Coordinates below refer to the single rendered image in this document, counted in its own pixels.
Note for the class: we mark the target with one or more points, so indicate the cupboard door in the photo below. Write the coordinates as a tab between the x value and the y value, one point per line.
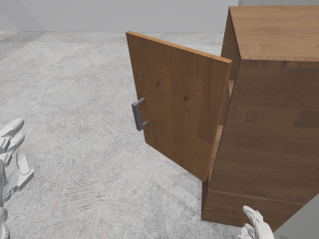
184	91

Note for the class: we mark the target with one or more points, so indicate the robot left hand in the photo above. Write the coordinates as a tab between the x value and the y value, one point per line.
8	144

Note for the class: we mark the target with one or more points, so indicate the handle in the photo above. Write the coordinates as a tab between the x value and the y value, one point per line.
137	115

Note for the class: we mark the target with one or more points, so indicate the robot right hand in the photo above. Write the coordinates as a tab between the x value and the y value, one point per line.
261	230

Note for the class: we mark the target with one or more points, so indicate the robot left forearm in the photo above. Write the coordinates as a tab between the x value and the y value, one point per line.
4	230

